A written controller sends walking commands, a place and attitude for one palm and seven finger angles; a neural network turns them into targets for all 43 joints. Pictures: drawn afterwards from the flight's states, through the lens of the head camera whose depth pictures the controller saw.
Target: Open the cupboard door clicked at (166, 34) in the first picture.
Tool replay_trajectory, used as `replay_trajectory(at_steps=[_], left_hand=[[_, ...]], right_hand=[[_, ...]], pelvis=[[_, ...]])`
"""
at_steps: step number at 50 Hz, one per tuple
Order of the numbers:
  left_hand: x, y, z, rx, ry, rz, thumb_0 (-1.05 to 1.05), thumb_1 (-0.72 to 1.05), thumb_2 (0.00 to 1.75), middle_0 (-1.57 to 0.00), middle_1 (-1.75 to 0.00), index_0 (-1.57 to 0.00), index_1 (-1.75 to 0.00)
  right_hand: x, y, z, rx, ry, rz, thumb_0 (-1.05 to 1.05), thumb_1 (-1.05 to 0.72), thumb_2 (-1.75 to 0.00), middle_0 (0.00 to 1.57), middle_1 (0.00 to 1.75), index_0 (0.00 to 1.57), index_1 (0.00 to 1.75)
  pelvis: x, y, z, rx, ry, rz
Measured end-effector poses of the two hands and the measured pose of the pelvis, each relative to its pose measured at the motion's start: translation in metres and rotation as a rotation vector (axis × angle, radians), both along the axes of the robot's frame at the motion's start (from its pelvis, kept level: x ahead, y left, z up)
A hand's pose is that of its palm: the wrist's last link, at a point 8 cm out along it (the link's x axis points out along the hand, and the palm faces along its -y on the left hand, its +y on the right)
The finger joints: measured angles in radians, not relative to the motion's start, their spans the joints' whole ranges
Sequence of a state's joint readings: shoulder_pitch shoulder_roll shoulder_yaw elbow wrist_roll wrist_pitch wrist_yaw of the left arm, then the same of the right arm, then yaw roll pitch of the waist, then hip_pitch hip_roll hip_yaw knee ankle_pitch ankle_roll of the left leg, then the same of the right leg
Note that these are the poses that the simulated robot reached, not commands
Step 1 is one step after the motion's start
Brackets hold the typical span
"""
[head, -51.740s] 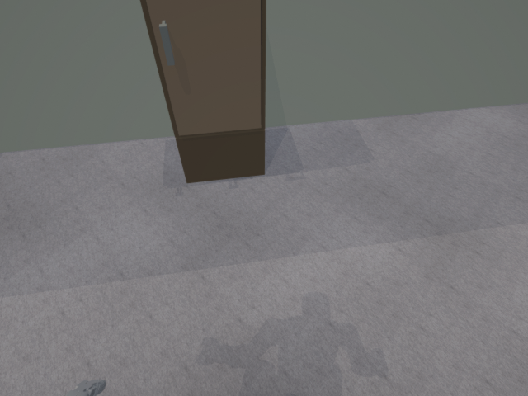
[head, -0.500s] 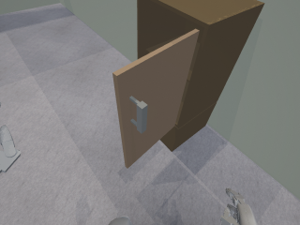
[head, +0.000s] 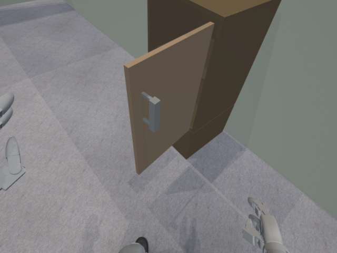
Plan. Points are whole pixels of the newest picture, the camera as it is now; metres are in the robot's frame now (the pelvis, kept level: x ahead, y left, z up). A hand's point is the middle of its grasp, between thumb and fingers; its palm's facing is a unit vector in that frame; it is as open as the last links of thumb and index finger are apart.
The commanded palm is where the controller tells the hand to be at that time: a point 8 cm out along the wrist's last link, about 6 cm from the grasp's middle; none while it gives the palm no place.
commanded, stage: stop stepping back and stand still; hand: left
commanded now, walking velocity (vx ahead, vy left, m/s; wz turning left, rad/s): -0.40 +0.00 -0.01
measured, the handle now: (149, 112) +0.51 +0.09 +0.00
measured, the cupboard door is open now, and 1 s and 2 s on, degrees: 97 97 97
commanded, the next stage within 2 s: let the arm hang, fingers relaxed in 0.94 s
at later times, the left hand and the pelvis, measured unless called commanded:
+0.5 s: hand out of the picture +0.15 +0.26 +0.18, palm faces +0.36 -0.79 -0.50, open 7.4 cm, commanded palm +0.10 +0.30 +0.19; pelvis -0.05 +0.00 +0.01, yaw +0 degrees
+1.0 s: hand (15, 193) +0.18 +0.25 +0.17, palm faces +0.36 -0.80 -0.48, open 7.4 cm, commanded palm +0.12 +0.29 +0.19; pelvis -0.03 -0.01 +0.01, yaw -1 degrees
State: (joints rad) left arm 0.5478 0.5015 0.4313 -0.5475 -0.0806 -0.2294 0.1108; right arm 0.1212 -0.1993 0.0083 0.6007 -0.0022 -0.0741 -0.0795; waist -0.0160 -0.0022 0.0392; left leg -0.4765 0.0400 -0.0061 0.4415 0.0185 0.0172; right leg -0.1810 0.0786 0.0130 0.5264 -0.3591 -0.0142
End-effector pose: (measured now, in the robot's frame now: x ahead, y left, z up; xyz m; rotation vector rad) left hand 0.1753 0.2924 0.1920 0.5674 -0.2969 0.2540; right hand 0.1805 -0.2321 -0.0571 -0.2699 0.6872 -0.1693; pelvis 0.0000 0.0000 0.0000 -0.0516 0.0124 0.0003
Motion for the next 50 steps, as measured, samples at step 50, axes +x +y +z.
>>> replay_trajectory(at_steps=[50], left_hand=[[-0.037,-0.007,-0.006,-0.042,0.080,0.101,0.01,0.89,0.90,-0.21,-0.31,-0.21,-0.30]], right_hand=[[-0.063,-0.018,-0.001,0.024,0.011,-0.036,0.01,-0.90,-0.90,0.20,0.29,0.20,0.30]], pelvis=[[-0.029,-0.009,0.013,0.040,0.003,-0.016]])
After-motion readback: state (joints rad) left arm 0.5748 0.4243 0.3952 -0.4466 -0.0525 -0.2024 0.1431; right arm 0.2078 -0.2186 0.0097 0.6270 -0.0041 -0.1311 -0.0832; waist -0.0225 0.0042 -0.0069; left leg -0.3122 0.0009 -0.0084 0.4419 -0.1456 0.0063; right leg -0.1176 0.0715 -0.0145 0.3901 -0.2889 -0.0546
